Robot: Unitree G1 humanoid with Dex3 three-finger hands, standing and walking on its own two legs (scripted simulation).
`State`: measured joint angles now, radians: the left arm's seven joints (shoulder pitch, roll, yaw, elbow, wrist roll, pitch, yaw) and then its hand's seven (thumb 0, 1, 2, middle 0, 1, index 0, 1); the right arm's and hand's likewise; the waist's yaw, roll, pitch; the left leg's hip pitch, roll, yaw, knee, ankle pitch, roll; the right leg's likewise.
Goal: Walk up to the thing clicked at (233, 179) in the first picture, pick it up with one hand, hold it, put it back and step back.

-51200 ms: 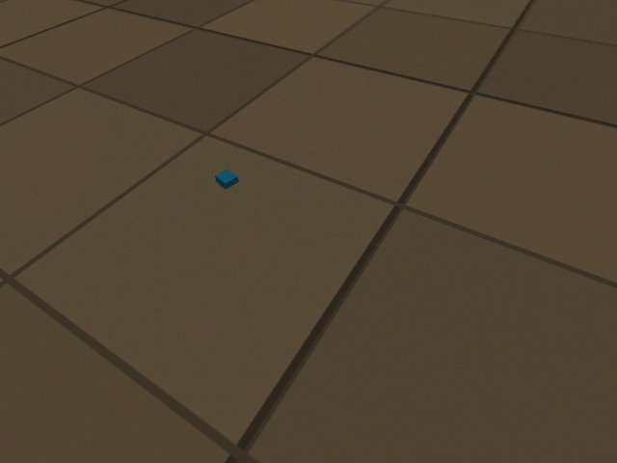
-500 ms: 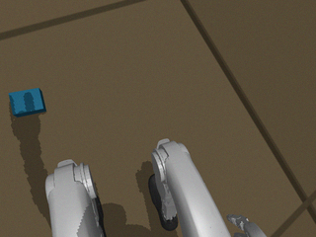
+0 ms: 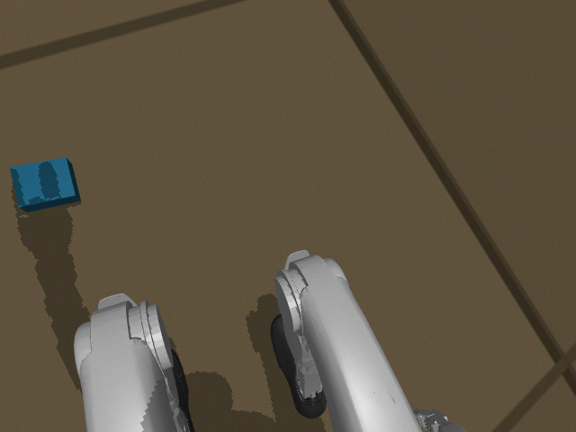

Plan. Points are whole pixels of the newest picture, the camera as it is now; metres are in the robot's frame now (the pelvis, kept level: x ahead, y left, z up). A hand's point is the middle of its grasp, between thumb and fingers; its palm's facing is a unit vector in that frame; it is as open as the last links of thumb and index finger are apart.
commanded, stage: home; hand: left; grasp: from above
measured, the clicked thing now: (46, 184) +0.56 +0.31 -0.36
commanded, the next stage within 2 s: go down in 0.10 s
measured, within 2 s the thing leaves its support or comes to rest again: neither
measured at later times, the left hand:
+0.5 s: hand out of the picture +0.34 +0.27 +0.07, palm faces -0.19 -0.75 -0.63, open 7.4 cm
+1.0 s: hand out of the picture +0.25 +0.22 +0.26, palm faces +0.22 -0.95 -0.23, open 7.4 cm
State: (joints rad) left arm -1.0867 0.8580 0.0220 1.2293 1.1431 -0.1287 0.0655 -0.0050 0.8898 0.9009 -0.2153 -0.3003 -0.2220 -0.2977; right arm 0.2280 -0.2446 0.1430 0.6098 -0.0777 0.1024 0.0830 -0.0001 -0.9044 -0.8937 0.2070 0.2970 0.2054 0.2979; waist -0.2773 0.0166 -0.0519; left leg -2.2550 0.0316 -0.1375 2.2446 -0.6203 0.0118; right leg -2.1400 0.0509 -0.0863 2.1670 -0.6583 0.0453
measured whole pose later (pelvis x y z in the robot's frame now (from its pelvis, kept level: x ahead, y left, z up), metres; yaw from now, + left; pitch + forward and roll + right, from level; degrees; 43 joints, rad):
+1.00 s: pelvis +0.09 +0.01 +0.33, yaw +10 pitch +14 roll -3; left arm 0.36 0.23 0.04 0.01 -0.06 0.42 0.08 0.01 0.90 0.90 -0.20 -0.30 -0.21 -0.30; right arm 0.27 -0.20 0.06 0.53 0.03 -0.12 -0.15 0.01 -0.90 -0.89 0.21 0.30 0.21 0.30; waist -0.07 0.05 -0.17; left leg -0.84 0.03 -0.06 1.08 -0.49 -0.01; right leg -0.75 0.01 -0.05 1.01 -0.51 0.01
